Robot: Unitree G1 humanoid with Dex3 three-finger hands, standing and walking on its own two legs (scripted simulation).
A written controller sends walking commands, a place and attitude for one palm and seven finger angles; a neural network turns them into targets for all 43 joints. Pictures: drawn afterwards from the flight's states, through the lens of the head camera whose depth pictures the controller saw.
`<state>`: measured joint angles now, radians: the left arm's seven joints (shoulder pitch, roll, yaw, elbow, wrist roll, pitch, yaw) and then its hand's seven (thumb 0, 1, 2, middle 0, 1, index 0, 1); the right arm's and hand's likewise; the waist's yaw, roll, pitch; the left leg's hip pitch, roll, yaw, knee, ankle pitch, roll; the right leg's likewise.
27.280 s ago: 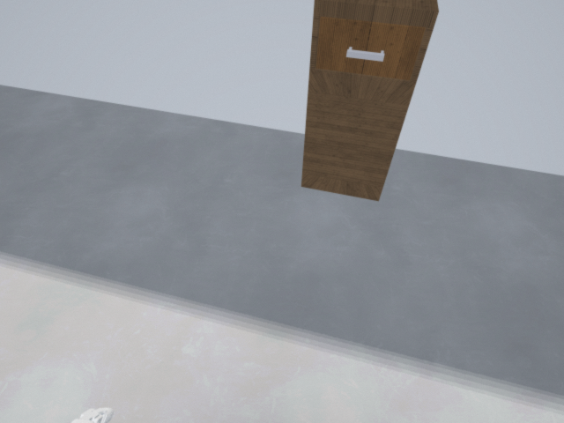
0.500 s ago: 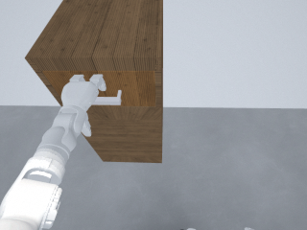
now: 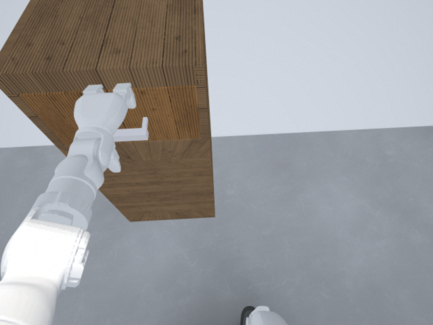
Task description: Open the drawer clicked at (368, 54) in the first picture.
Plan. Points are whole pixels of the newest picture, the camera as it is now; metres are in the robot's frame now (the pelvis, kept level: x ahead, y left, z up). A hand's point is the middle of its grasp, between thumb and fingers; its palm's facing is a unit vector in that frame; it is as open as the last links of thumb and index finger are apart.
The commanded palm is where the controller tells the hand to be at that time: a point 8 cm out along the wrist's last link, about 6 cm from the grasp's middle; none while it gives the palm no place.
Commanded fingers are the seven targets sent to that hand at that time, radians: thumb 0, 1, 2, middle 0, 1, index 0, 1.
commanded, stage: move the hooked fingers above the handle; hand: left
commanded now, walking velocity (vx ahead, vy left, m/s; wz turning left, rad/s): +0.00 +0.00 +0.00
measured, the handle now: (119, 128) +0.53 +0.21 -0.02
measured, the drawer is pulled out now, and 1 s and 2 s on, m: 0.00 0.00 0.00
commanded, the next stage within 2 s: none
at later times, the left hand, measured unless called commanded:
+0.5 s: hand (112, 128) +0.49 +0.19 +0.04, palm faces -0.03 -0.01 -1.00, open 13.6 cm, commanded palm +0.47 +0.22 +0.09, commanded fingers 0.00 -0.50 0.30 -0.30 -1.20 -0.30 -1.20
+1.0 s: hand (112, 128) +0.49 +0.19 +0.04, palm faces -0.02 +0.00 -1.00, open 13.6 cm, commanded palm +0.48 +0.23 +0.08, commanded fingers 0.00 -0.50 0.30 -0.30 -1.20 -0.30 -1.20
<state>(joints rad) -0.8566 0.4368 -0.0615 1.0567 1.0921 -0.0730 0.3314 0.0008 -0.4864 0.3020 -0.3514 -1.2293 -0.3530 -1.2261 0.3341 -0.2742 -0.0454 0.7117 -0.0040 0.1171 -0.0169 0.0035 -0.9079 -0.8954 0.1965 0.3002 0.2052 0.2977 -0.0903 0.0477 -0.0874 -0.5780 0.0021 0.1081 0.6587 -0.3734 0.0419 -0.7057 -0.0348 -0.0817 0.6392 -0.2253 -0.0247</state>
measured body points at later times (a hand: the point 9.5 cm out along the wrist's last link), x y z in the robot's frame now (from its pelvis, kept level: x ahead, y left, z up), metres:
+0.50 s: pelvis -0.02 +0.00 -0.01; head +0.09 -0.02 +0.43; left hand +0.48 +0.19 +0.10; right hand +0.00 -0.28 -0.14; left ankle -0.04 +0.09 -0.72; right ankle +0.04 -0.11 -0.72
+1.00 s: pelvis -0.03 +0.00 -0.01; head +0.09 -0.02 +0.42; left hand +0.48 +0.19 +0.10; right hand +0.00 -0.29 -0.14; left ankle -0.04 +0.09 -0.72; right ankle +0.04 -0.11 -0.72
